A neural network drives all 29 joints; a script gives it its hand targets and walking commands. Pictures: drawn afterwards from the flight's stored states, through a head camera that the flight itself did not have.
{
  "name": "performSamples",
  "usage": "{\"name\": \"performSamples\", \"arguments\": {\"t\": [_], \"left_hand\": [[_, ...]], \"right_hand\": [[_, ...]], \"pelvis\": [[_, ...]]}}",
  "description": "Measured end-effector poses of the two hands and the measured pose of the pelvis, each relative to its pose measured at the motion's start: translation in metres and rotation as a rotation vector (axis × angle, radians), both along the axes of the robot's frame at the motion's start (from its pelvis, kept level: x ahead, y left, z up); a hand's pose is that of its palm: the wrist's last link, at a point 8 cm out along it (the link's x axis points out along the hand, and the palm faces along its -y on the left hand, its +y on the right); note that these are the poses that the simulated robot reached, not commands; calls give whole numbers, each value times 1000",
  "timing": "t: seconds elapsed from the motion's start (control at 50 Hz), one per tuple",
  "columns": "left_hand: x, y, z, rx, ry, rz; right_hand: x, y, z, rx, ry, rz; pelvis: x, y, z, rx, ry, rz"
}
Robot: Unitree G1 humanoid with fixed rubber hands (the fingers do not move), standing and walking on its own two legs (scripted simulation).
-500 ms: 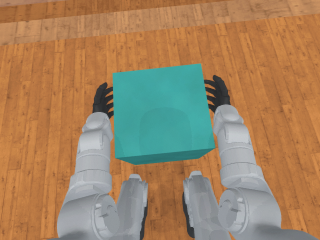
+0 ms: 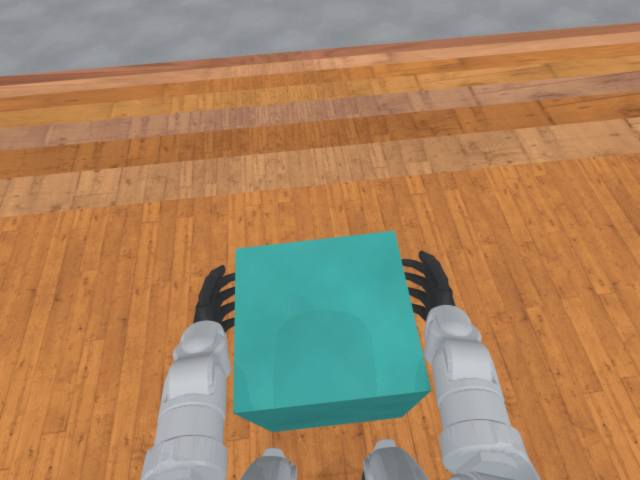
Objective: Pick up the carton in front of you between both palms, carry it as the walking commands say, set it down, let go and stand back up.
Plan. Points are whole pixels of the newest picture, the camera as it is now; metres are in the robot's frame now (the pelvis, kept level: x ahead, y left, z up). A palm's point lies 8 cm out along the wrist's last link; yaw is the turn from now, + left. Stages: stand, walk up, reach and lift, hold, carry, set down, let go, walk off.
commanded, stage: reach and lift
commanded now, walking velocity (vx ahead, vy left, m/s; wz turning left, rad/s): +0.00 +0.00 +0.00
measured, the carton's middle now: (327, 341) +0.32 +0.00 -0.11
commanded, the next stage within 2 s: hold in 1.40 s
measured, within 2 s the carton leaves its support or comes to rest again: neither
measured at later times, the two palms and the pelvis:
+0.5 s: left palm (179, 308) +0.30 +0.15 +0.09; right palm (474, 290) +0.30 -0.15 +0.09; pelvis +0.01 +0.00 +0.06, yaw +0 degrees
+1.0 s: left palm (171, 299) +0.30 +0.15 +0.10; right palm (476, 282) +0.30 -0.15 +0.11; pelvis +0.00 +0.00 +0.06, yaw -1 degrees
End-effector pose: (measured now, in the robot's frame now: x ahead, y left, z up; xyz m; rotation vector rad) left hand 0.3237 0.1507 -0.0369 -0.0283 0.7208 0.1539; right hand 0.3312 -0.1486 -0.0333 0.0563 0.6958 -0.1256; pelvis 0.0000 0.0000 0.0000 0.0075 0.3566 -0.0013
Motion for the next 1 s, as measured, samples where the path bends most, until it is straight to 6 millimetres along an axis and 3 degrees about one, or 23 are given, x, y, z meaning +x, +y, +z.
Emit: {"name": "performSamples", "arguments": {"t": [0.18, 0.36, 0.56, 0.74, 1.0], "left_hand": [[-3, -6, 63, 11, -60, -13], [-14, -2, 115, 49, -76, -32], [-28, -3, 125, 38, -35, -46], [-28, -3, 129, 21, -53, -46], [-22, 1, 137, 23, -70, -37]], "right_hand": [[-5, -6, 62, 1, -60, -2], [-13, -2, 116, -30, -79, 29], [-33, -3, 125, -35, -36, 15], [-37, -4, 129, -19, -55, -10], [-26, 1, 139, -26, -71, 8]], "pelvis": [[17, -5, 40, -1, -144, -9], [24, -6, 61, -8, -316, -3], [4, -1, 62, -9, -425, -4], [-10, 1, 60, -10, -445, -17], [-1, 3, 62, -10, -464, -11]]}}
